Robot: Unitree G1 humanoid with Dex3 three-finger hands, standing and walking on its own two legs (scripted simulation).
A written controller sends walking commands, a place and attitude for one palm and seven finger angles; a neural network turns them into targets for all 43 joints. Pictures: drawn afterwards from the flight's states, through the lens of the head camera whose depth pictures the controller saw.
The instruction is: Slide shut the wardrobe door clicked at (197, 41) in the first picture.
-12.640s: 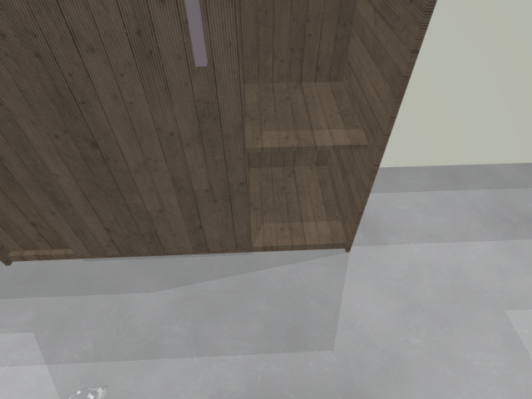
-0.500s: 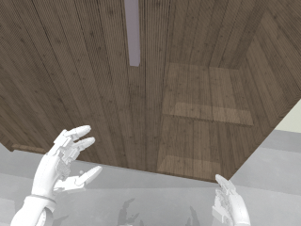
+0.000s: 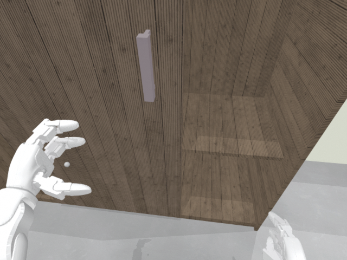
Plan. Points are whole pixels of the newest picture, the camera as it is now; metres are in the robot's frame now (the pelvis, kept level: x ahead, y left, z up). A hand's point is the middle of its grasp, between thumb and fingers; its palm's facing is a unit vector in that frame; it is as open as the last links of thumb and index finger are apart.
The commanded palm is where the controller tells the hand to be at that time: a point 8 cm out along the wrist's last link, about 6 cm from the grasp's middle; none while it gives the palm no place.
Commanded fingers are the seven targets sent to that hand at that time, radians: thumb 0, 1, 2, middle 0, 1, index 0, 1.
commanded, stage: raise the hand with hooked fingers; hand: left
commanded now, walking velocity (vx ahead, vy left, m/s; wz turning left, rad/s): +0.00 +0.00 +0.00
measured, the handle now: (148, 66) +0.51 +0.12 +0.23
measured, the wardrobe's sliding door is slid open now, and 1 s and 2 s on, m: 0.42 0.42 0.42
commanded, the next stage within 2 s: move the hooked fingers beside the handle in 0.92 s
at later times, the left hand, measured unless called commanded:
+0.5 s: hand (38, 111) +0.28 +0.26 +0.26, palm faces +0.10 -0.98 -0.15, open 14.0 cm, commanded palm +0.24 +0.30 +0.25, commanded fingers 0.00 -0.50 0.30 -0.30 -1.20 -0.30 -1.20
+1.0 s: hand (45, 114) +0.28 +0.26 +0.24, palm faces +0.08 -0.99 -0.14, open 14.0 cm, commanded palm +0.25 +0.31 +0.25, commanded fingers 0.00 -0.50 0.30 -0.30 -1.20 -0.30 -1.20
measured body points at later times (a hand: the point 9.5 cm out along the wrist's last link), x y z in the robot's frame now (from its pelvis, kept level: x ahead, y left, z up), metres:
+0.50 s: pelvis +0.00 -0.02 +0.01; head -0.03 -0.06 +0.45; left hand +0.26 +0.32 +0.27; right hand +0.20 -0.24 -0.07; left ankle +0.00 +0.11 -0.74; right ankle +0.02 -0.11 -0.74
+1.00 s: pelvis +0.01 -0.01 +0.01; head -0.02 -0.05 +0.45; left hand +0.27 +0.32 +0.25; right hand +0.21 -0.24 -0.06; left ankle +0.00 +0.11 -0.74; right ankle +0.02 -0.11 -0.74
